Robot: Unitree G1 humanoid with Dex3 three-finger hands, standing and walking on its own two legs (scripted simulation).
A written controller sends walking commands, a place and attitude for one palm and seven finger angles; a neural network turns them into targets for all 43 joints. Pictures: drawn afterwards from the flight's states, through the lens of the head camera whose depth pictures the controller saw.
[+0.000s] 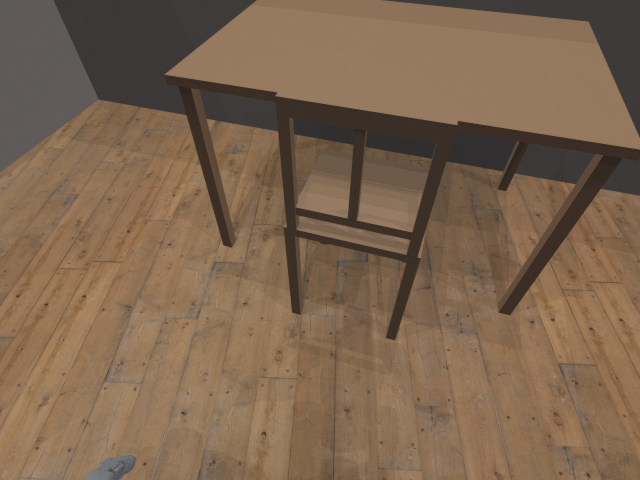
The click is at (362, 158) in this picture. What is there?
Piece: chair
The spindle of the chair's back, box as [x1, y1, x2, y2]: [348, 129, 366, 220]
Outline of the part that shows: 355,129 348,209 348,218 355,220 358,213 366,139 366,131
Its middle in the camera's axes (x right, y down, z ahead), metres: +0.08 -0.14 +0.89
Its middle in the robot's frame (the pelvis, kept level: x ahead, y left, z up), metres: +0.76 -0.04 -0.09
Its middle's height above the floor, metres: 0.68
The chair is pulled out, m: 0.00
